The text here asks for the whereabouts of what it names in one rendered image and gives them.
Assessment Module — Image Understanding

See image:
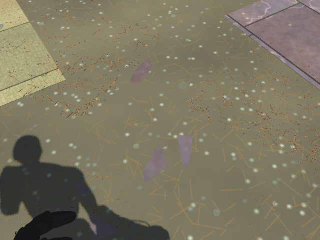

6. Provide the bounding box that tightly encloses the left robot hand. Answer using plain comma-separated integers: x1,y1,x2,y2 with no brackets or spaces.
13,210,76,240

